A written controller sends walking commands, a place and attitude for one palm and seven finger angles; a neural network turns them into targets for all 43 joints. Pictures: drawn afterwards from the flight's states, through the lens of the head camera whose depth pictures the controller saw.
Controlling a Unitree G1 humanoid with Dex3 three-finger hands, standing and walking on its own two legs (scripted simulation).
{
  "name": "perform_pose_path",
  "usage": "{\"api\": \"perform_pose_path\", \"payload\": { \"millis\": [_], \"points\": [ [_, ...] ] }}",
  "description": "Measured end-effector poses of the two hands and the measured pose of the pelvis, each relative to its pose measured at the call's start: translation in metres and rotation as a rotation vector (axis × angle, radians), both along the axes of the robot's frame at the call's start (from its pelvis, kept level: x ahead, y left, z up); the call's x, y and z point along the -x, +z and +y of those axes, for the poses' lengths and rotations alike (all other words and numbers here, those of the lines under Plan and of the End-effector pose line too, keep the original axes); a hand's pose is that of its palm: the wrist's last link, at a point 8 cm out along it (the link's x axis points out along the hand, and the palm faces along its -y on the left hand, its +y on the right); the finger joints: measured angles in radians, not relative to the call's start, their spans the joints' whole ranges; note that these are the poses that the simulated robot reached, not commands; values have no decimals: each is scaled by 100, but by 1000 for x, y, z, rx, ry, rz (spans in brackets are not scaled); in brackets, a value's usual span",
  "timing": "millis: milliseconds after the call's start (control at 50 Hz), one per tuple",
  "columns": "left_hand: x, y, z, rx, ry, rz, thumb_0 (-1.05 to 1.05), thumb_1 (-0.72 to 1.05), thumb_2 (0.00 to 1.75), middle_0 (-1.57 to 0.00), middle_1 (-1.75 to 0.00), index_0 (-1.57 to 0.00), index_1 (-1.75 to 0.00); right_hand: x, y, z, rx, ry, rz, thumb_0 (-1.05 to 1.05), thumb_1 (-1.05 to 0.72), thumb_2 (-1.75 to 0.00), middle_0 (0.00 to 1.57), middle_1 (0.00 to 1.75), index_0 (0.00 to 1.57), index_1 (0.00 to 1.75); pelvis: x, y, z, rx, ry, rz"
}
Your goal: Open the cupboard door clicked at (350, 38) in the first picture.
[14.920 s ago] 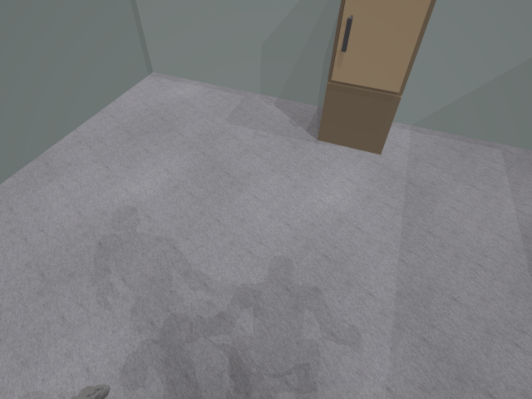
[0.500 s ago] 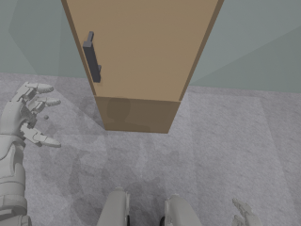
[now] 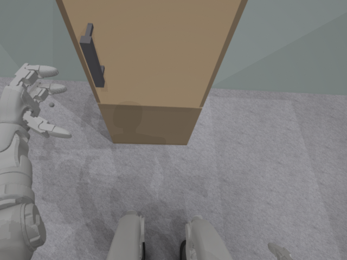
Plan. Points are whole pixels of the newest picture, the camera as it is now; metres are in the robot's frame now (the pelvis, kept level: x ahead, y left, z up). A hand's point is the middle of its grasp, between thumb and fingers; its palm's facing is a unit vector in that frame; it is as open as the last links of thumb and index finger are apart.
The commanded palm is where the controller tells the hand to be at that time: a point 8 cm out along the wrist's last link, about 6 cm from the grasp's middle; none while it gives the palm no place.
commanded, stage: move the hooked fingers beside the handle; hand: left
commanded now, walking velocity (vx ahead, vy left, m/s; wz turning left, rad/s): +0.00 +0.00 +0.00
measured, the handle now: (95, 58) +0.57 +0.20 +0.04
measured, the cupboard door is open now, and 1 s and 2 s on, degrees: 0 0 0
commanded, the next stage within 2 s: slide the fingers in behind the handle in 1.78 s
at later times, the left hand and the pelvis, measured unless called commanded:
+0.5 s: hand (61, 78) +0.51 +0.27 +0.04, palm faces +0.02 -1.00 -0.01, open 14.0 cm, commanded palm +0.51 +0.29 +0.03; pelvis -0.01 +0.00 -0.02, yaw -2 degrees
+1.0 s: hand (61, 74) +0.52 +0.27 +0.04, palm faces +0.03 -1.00 -0.03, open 14.0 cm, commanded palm +0.51 +0.28 +0.03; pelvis +0.00 +0.01 -0.02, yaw -2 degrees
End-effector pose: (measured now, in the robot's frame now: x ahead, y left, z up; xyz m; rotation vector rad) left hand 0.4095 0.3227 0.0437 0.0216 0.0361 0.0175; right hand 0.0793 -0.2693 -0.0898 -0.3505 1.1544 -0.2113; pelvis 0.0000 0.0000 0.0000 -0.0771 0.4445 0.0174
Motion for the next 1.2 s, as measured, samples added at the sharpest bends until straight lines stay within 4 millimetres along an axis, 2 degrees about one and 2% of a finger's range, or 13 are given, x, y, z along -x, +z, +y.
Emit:
{"api": "perform_pose_path", "payload": {
  "millis": [140,460,680,820,980,1200],
  "points": [
    [-24,-2,-10,6,-4,-31,-1,-50,30,-30,-120,-30,-120,13,-5,-3,20,-18,39,1,-90,-90,21,30,21,30,4,-7,0,5,-4,20],
    [-70,-3,0,9,5,-16,-1,-50,30,-30,-120,-30,-120,61,-15,0,34,-76,183,0,-90,-90,21,30,21,30,9,-20,3,25,-15,68],
    [-95,-12,-10,9,-9,-8,-1,-50,30,-30,-120,-30,-120,80,-16,7,39,-104,252,0,-90,-90,21,30,21,30,10,-26,9,40,-18,101],
    [-88,-12,-4,-5,14,3,-1,-49,30,-30,-120,-30,-120,80,-14,17,3,-118,257,0,-90,-90,21,30,21,30,6,-20,11,36,-26,95],
    [-86,-5,3,-2,19,15,-1,-50,30,-30,-120,-30,-120,67,-11,17,6,-90,242,0,-90,-90,21,30,21,30,3,-16,10,39,-11,86],
    [-93,-20,-22,20,-11,13,-1,-50,30,-30,-120,-30,-120,53,-10,6,36,-78,220,0,-90,-90,21,30,21,30,2,-18,8,36,-11,97]
  ]
}}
